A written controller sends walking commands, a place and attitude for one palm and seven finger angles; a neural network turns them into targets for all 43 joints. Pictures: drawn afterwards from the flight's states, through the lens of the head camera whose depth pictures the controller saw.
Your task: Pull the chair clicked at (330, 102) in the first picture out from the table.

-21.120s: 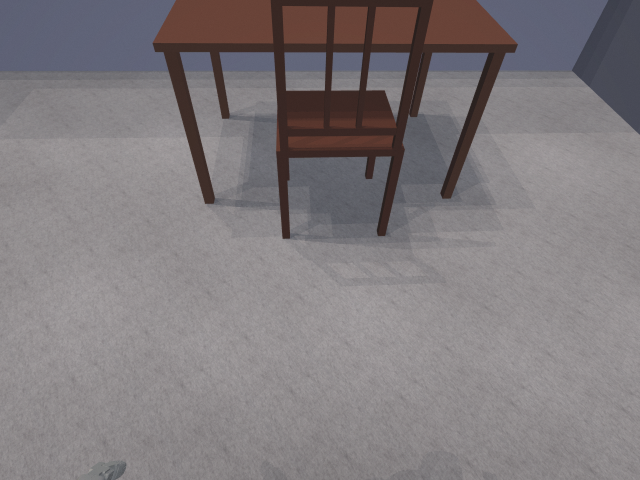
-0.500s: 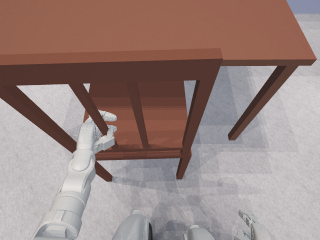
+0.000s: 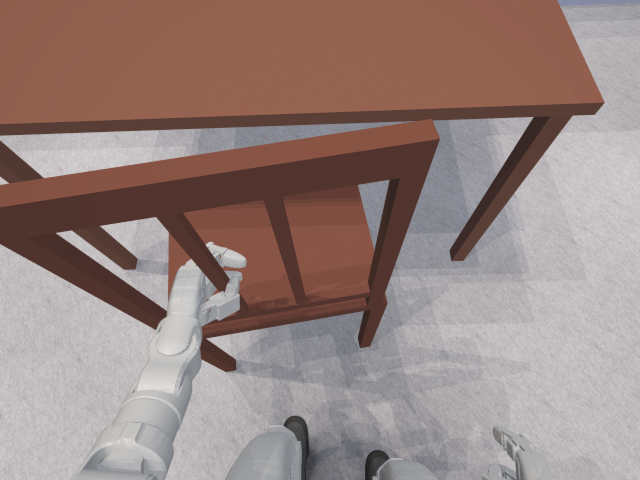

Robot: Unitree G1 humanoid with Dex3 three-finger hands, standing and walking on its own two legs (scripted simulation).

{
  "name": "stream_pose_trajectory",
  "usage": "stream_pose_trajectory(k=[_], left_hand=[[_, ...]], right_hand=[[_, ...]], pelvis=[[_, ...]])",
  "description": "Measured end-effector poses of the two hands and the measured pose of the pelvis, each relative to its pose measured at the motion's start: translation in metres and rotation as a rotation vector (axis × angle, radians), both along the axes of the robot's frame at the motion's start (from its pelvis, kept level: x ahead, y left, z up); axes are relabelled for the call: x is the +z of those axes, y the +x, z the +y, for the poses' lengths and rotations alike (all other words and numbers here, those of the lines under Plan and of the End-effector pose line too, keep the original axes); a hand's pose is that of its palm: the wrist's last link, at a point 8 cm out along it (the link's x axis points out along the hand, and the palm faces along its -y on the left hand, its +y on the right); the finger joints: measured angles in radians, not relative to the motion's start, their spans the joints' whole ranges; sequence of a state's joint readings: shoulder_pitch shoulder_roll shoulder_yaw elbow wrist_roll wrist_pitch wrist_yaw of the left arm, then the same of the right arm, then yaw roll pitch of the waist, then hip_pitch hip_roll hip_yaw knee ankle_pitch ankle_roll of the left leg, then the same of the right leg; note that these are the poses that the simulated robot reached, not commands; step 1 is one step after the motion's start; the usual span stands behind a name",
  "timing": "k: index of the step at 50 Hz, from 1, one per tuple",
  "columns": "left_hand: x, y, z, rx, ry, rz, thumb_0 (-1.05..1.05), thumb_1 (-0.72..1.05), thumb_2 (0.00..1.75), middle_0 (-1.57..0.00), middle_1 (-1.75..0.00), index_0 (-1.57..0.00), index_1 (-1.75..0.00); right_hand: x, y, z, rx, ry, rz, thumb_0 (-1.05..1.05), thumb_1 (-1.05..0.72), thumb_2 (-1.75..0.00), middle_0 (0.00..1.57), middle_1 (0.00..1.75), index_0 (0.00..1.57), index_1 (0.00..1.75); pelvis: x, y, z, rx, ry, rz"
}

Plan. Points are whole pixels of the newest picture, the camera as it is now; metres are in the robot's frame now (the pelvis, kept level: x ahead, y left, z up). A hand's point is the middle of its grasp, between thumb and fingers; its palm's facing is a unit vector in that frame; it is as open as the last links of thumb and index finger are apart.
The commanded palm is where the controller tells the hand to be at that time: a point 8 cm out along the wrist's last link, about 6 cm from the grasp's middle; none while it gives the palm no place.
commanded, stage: step backward, pulling the chair out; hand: left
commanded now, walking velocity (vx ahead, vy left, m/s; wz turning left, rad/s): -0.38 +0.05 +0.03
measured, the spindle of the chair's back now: (214, 273) +0.37 +0.16 -0.05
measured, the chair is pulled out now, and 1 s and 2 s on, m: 0.08 0.15 0.25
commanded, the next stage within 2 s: none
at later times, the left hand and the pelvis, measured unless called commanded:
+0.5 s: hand (237, 325) +0.30 +0.13 -0.07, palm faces -0.02 -0.98 -0.18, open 5.0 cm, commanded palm +0.27 +0.18 -0.07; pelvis -0.05 +0.00 -0.01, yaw +0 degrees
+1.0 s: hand (237, 346) +0.27 +0.13 -0.07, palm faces -0.01 -0.98 -0.19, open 5.0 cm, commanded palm +0.24 +0.17 -0.07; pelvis -0.07 +0.00 +0.00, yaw +0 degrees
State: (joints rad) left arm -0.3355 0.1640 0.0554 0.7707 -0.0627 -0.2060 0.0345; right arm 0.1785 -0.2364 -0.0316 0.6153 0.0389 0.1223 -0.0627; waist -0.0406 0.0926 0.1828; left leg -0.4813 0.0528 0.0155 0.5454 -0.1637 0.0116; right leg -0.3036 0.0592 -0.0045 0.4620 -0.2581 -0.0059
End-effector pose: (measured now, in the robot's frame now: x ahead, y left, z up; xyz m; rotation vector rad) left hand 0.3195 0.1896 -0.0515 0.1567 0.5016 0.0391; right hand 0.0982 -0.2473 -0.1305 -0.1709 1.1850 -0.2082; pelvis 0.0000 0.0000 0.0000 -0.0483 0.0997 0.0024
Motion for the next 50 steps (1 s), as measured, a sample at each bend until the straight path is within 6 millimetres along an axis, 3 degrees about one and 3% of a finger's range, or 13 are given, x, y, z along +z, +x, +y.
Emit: stream_pose_trajectory(k=[6,13,19,25,30,34,38,50], left_hand=[[0.0,-0.017,-0.007,-0.002,0.009,0.007,0.03,0.74,0.8,-0.27,-1.08,-0.5,-1.45],[0.0,-0.028,-0.009,-0.029,0.019,-0.002,0.02,0.74,0.79,-0.26,-1.1,-0.5,-1.45],[0.0,-0.032,-0.008,-0.051,0.022,-0.008,0.02,0.74,0.79,-0.26,-1.12,-0.5,-1.45],[0.0,-0.039,-0.01,-0.017,0.024,-0.004,0.02,0.73,0.8,-0.26,-1.12,-0.5,-1.45],[0.0,-0.044,-0.011,-0.004,0.037,-0.012,0.02,0.72,0.82,-0.28,-1.12,-0.5,-1.45],[0.0,-0.044,-0.011,-0.003,0.033,-0.008,0.02,0.72,0.82,-0.28,-1.12,-0.5,-1.45],[0.001,-0.044,-0.011,-0.01,0.026,0.003,0.03,0.73,0.81,-0.26,-1.13,-0.5,-1.45],[0.001,-0.066,-0.013,-0.014,0.036,-0.014,0.02,0.73,0.79,-0.25,-1.15,-0.5,-1.45]], right_hand=[[0.0,-0.007,-0.008,-0.011,-0.021,-0.036,0.0,-0.9,-0.89,0.21,0.3,0.2,0.3],[0.005,-0.02,-0.016,-0.029,-0.08,-0.073,0.0,-0.9,-0.89,0.21,0.3,0.2,0.3],[0.005,-0.032,-0.006,-0.006,-0.079,-0.068,0.0,-0.9,-0.89,0.2,0.3,0.2,0.3],[-0.006,-0.041,0.009,0.025,0.005,-0.07,0.0,-0.9,-0.89,0.2,0.3,0.2,0.3],[-0.011,-0.049,0.006,-0.004,0.015,-0.055,0.01,-0.9,-0.89,0.21,0.3,0.2,0.3],[-0.011,-0.05,-0.004,-0.017,-0.034,-0.042,0.01,-0.9,-0.89,0.21,0.3,0.2,0.3],[-0.003,-0.047,-0.009,0.002,-0.065,-0.038,0.01,-0.9,-0.89,0.21,0.3,0.2,0.3],[0.004,-0.052,-0.008,0.006,-0.027,-0.101,0.0,-0.9,-0.89,0.21,0.3,0.2,0.3]], pelvis=[[-0.001,-0.016,-0.003,0.004,0.001,-0.025],[-0.004,-0.029,0.007,0.011,0.005,-0.053],[-0.005,-0.036,0.011,0.0,0.021,-0.051],[-0.005,-0.045,0.001,-0.005,0.007,-0.069],[-0.006,-0.045,-0.004,-0.021,0.021,-0.063],[-0.006,-0.041,0.003,-0.011,0.034,-0.044],[-0.002,-0.051,0.008,-0.009,0.05,-0.044],[-0.004,-0.072,-0.004,-0.002,0.019,-0.039]])
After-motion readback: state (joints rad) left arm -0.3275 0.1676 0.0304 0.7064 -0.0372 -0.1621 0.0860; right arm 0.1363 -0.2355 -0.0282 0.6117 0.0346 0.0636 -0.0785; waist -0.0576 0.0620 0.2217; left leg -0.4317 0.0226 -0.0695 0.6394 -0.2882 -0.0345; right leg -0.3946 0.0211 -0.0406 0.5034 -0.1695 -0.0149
